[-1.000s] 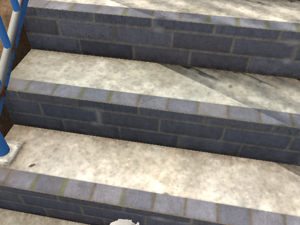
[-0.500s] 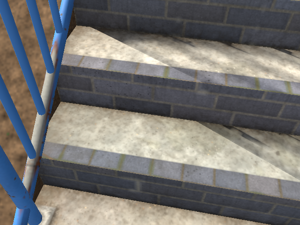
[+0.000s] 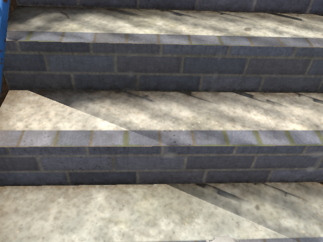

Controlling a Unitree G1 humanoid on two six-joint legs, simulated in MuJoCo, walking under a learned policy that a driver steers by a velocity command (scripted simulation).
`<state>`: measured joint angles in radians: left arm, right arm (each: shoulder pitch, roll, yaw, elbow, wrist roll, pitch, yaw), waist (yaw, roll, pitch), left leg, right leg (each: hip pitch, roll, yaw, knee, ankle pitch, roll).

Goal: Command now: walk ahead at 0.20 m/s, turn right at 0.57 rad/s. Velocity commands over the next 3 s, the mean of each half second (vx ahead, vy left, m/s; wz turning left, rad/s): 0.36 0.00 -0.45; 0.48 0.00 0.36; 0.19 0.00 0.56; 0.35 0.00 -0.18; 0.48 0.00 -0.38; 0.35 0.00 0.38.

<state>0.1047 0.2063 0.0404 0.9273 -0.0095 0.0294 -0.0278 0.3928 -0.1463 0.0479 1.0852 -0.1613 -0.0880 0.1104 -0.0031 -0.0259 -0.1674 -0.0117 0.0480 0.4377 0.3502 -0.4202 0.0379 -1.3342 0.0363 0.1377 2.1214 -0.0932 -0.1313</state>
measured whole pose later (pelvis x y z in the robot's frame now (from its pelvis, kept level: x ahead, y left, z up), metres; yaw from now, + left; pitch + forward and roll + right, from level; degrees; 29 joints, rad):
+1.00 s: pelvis +0.51 -0.07 +0.38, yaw -1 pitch +5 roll -2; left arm 0.06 0.17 -0.06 0.88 0.05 -0.03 -0.06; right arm 0.58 -0.08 0.03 1.21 -0.12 -0.07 0.06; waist -0.05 -0.01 -0.16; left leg -0.29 -0.10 -0.11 0.61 -0.40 0.09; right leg -1.43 -0.05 0.07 2.15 -0.12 -0.21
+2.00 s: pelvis +0.87 -0.08 +0.59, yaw +8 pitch +9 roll -3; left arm 0.00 0.12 -0.07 0.80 0.01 0.03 -0.10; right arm 0.46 -0.11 0.03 1.11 -0.08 -0.10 0.08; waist -0.03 0.07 -0.17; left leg -0.04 0.17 0.19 0.12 -0.21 0.02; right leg -1.14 -0.04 -0.13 1.52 -0.48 -0.19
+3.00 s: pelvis +1.35 -0.09 +0.97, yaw +8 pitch +7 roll -3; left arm -0.11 0.10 -0.06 0.77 0.04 0.02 -0.02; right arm 0.54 -0.07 0.04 1.07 -0.05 -0.09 0.09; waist -0.07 0.04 -0.17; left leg -0.21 -0.04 -0.16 0.38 -0.28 0.06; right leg -1.32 -0.06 -0.08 1.68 -0.35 -0.09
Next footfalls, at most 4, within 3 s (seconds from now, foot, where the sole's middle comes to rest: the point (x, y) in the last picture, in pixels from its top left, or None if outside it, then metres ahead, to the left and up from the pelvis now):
0.14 right None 0.21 -0.14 -0.58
0.64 left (164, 225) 0.49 0.00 -0.39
1.14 right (228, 115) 0.80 -0.21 -0.20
1.60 left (150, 119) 0.76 0.06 -0.20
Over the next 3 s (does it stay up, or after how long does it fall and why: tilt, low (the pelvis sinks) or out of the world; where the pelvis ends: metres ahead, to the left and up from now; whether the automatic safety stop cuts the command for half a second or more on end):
stays up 1.35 -0.09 0.97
